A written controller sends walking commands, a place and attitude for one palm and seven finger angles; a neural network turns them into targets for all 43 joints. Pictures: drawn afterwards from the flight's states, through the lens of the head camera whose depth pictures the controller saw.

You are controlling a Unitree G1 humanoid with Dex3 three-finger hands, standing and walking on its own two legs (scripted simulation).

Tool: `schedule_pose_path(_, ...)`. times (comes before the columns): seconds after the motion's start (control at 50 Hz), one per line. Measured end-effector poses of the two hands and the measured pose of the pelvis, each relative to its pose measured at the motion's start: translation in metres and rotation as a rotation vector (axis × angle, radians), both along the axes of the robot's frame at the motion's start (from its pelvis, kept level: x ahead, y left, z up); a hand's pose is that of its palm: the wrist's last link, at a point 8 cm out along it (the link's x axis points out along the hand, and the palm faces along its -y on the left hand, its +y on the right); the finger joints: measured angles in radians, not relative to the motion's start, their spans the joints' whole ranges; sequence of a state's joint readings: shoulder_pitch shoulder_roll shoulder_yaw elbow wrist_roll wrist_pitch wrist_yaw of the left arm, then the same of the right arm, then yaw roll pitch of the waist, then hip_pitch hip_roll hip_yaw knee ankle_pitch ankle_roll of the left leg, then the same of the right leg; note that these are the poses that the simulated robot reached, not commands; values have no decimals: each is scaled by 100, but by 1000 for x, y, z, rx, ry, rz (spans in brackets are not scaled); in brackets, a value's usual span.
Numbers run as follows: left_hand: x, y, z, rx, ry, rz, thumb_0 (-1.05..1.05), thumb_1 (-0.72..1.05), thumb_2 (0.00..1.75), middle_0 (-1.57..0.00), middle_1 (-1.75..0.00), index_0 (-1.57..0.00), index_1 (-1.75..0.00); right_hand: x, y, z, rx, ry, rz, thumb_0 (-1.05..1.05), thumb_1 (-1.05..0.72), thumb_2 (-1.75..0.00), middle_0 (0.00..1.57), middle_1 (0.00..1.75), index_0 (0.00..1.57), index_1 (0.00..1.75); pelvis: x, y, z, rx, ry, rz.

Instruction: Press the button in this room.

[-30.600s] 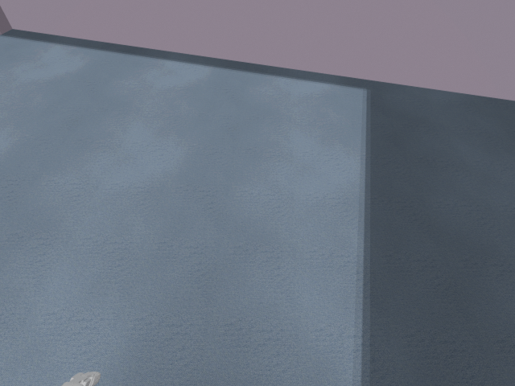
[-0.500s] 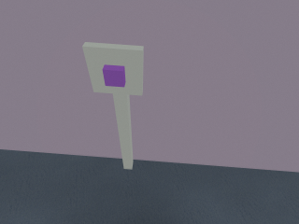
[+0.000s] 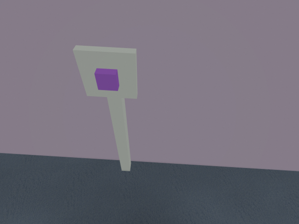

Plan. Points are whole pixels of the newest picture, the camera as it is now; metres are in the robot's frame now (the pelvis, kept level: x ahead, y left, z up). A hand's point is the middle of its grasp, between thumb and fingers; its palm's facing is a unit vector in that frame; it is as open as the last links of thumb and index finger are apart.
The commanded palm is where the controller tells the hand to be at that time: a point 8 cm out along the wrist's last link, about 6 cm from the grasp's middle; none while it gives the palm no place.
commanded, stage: look again from close up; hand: left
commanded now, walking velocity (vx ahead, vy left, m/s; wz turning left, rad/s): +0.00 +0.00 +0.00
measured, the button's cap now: (107, 79) +0.55 +0.18 +0.08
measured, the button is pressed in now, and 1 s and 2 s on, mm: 0 0 0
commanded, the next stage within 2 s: shuffle to correct the standing spot in 0.04 s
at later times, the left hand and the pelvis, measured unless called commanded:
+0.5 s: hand out of the picture +0.01 +0.15 -0.18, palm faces +0.04 -0.98 -0.17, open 7.3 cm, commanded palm none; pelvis +0.05 -0.01 -0.01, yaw -1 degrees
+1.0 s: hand out of the picture +0.07 +0.19 -0.17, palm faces +0.00 -0.97 -0.26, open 7.3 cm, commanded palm none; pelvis +0.01 +0.00 -0.01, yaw -1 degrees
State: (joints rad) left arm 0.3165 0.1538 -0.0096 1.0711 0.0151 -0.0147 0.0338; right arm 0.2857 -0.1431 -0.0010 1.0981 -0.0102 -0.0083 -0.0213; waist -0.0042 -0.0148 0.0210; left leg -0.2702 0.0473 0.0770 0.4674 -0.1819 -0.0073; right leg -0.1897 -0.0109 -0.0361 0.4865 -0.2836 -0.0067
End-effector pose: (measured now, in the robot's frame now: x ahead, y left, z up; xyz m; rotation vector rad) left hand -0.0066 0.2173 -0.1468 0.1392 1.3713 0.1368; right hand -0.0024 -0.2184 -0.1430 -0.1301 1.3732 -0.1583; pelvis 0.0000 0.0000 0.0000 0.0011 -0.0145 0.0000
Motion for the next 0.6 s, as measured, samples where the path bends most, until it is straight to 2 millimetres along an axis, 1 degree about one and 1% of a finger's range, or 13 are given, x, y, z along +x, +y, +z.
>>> schedule_pose_path(0.24,4,-2,2,7,25,7,0,91,90,-20,-30,-20,-30,18,-7,-1,-2,-4,11,0,-91,-90,20,30,20,30,12,-5,0,4,-2,-4)
schedule_pose_path(0.32,3,-5,-2,-4,46,17,0,91,90,-20,-30,-20,-30,22,-8,-3,2,3,6,0,-91,-90,20,30,20,30,23,-6,-2,6,1,-5)
schedule_pose_path(0.42,5,-11,-5,-14,80,32,0,91,90,-20,-30,-20,-30,30,-8,-7,7,19,-6,0,-91,-90,20,30,20,30,40,-9,-6,10,7,-9)
schedule_pose_path(0.52,14,-18,-4,-10,102,37,0,91,90,-20,-30,-20,-30,43,-7,-8,6,33,-11,0,-91,-90,20,30,20,30,53,-12,-5,13,11,-12)
schedule_pose_path(0.6,28,-21,-2,0,84,32,0,91,90,-20,-30,-20,-30,52,-13,-6,-11,30,-20,1,-93,-90,20,30,20,30,54,-14,-3,18,18,-13)
